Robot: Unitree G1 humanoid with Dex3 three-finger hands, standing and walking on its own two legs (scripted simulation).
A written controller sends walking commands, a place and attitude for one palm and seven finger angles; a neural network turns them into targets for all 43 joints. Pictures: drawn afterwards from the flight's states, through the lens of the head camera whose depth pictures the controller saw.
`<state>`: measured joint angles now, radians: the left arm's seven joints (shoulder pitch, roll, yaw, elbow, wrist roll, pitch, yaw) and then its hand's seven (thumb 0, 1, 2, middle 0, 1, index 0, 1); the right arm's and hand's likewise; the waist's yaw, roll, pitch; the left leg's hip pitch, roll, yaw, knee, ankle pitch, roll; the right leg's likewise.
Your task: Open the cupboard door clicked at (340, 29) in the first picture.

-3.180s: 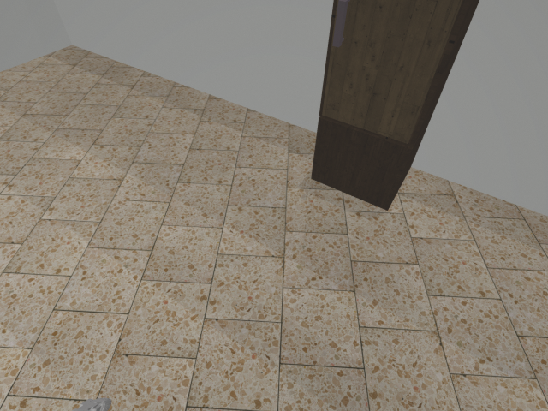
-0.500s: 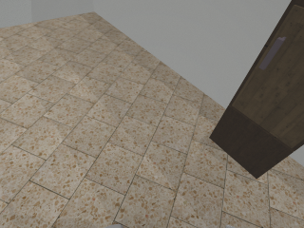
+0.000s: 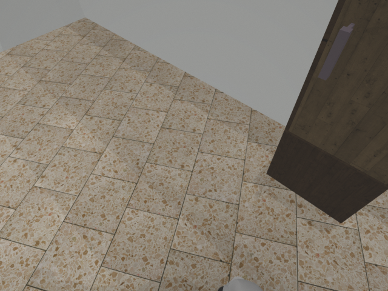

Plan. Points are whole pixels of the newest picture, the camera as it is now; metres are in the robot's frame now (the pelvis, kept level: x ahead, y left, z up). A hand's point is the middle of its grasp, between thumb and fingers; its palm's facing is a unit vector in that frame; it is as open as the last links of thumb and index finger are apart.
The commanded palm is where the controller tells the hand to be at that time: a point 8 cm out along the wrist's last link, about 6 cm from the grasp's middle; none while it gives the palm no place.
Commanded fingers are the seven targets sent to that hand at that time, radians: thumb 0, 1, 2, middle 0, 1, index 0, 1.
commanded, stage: turn to face it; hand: left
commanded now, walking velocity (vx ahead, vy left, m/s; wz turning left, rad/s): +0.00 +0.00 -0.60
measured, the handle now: (337, 52) +0.73 -0.37 +0.08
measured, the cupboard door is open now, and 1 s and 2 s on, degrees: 0 0 0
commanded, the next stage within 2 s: take the last steps up to it in 1.06 s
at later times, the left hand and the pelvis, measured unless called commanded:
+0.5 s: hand (106, 272) +0.17 +0.23 -0.15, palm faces -0.19 -0.95 -0.24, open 7.4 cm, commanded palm none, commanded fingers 0.00 0.90 0.90 -0.20 -0.30 -0.20 -0.30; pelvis +0.04 +0.04 +0.02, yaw -17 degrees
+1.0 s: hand (161, 238) +0.25 +0.11 -0.13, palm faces -0.54 -0.80 -0.27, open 7.4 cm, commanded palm none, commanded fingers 0.00 0.90 0.90 -0.20 -0.30 -0.20 -0.30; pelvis +0.04 +0.01 +0.02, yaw -33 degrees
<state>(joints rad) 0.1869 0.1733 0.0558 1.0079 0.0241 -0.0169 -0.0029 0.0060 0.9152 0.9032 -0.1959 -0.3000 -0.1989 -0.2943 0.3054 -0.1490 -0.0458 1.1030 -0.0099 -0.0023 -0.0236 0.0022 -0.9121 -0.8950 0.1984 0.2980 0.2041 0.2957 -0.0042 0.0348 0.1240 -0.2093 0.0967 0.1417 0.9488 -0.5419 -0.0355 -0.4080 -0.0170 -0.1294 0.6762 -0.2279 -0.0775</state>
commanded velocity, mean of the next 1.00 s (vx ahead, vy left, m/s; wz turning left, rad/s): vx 0.00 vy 0.00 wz -0.50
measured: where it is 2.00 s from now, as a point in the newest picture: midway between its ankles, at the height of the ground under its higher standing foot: outside the picture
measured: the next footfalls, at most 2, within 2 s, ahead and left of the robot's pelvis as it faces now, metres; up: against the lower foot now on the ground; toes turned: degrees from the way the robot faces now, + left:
left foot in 0.46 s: +0.12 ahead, +0.15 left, +0.00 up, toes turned -14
right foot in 0.86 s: +0.01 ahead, -0.10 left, +0.00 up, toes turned -36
